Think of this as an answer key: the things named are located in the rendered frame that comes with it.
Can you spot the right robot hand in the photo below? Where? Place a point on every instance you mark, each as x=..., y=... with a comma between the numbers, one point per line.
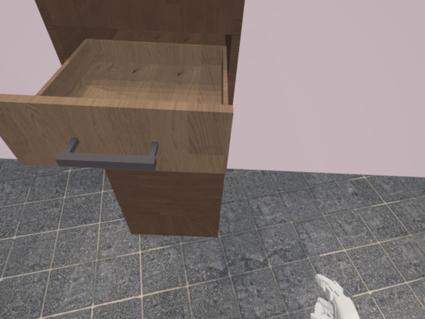
x=342, y=308

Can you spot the drawer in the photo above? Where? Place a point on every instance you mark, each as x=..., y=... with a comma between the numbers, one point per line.
x=117, y=97

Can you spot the handle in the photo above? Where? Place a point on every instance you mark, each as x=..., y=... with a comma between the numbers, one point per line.
x=68, y=158

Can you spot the cabinet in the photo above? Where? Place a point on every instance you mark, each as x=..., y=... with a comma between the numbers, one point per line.
x=155, y=202

